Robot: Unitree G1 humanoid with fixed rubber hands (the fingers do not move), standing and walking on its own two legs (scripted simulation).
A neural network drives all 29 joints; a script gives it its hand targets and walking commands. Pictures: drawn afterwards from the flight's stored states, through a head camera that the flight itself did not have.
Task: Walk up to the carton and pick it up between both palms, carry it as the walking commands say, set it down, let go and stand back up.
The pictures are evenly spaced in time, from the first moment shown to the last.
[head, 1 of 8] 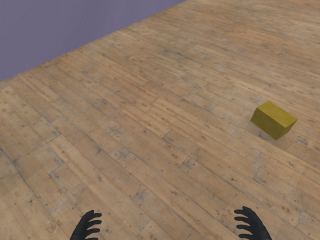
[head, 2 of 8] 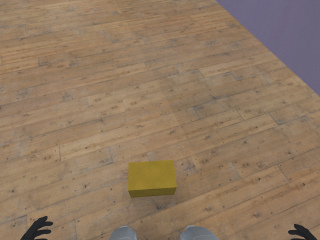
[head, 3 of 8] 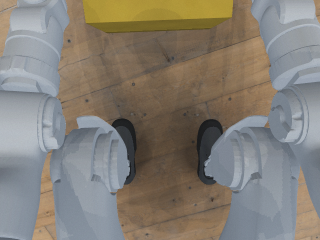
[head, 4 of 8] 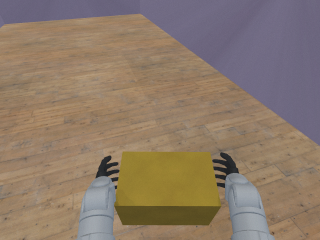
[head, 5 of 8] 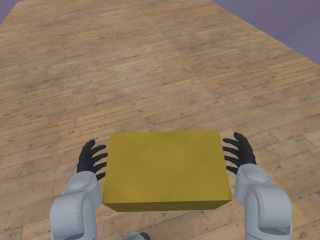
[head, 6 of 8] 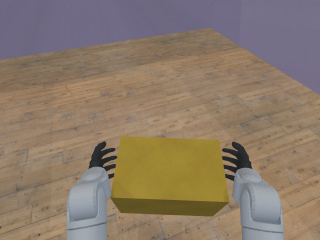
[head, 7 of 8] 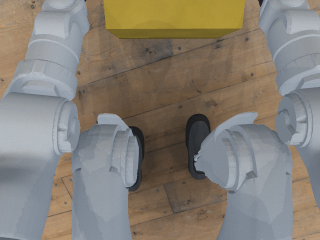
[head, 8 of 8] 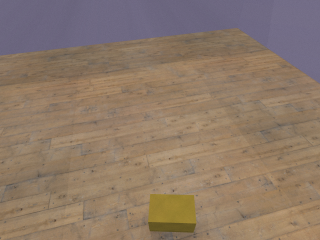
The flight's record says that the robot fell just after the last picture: no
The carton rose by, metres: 0.73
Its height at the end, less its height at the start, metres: +0.00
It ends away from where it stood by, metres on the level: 3.98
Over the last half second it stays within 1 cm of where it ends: yes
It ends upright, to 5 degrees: yes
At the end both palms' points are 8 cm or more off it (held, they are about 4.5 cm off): yes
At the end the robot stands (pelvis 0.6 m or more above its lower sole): yes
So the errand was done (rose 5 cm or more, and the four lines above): yes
